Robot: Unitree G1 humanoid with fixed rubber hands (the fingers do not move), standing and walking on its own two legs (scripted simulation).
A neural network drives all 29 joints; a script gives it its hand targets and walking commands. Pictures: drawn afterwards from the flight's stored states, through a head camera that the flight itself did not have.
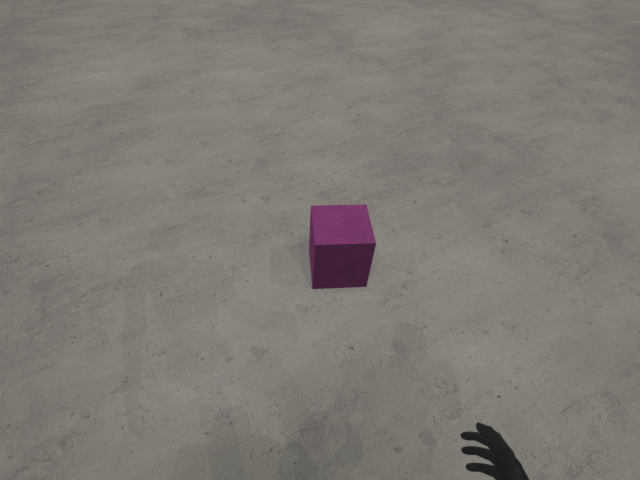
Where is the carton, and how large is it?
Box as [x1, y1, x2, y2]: [309, 204, 375, 288]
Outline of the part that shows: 365,204 311,206 309,255 312,288 350,287 366,285 375,241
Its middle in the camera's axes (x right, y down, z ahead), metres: +0.08 +0.04 +1.48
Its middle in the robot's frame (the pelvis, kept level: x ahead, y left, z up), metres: +1.05 -0.03 -0.62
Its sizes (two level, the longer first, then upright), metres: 0.210 0.200 0.250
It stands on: the floor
